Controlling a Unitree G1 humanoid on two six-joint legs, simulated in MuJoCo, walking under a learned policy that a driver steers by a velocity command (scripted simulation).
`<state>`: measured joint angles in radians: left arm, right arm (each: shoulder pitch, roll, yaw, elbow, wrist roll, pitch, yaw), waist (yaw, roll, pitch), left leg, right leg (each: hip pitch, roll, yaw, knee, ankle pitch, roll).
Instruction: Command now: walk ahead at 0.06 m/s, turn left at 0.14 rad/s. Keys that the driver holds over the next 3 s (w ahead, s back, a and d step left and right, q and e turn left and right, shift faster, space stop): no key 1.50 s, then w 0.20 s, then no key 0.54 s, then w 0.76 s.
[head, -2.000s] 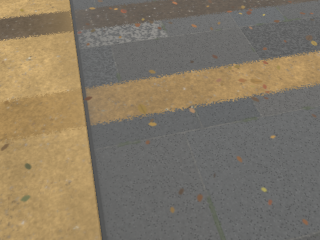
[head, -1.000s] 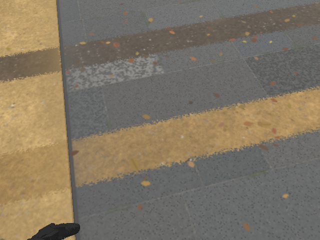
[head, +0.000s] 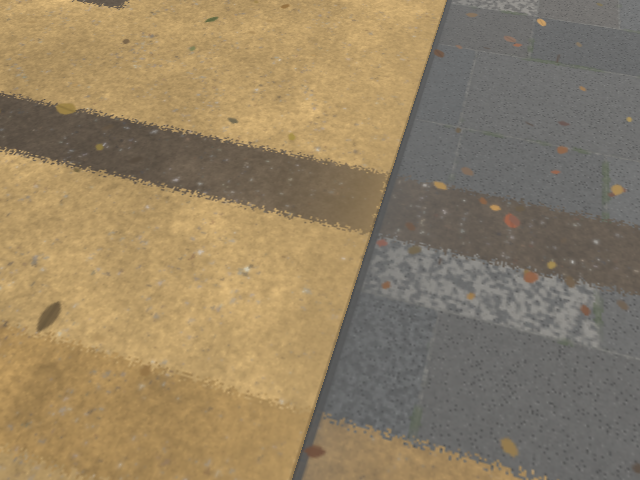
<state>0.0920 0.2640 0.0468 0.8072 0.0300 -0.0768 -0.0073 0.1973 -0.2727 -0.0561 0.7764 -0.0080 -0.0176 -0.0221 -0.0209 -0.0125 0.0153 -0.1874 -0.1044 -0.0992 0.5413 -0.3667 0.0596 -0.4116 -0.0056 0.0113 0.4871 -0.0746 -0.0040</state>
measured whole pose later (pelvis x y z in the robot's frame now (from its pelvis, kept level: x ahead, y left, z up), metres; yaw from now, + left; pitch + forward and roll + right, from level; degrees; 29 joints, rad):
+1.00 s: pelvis +0.04 +0.01 +0.00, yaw +0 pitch -2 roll +0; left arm 0.11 0.23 0.04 1.09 0.00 0.01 0.03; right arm 0.27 -0.20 -0.02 1.05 -0.01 -0.01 -0.03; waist 0.00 -0.01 0.04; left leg -0.10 -0.02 -0.02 0.48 -0.36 0.01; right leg -0.28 0.00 0.02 0.50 -0.19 0.01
